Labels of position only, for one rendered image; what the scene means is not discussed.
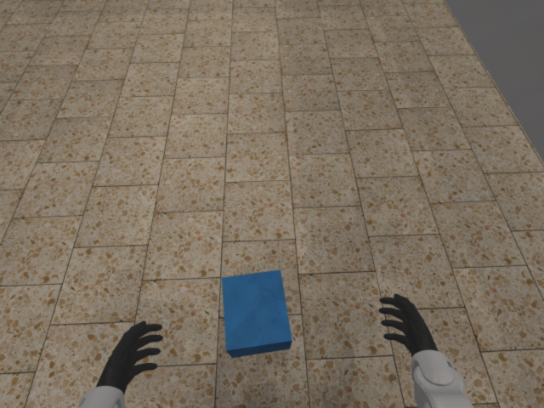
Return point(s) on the right robot forearm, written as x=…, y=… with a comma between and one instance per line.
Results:
x=436, y=383

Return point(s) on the left robot hand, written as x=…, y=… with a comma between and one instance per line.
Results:
x=120, y=368

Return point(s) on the left robot forearm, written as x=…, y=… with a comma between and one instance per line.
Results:
x=103, y=397

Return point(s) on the carton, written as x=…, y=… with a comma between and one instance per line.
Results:
x=255, y=314

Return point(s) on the right robot hand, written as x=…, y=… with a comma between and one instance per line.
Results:
x=417, y=335

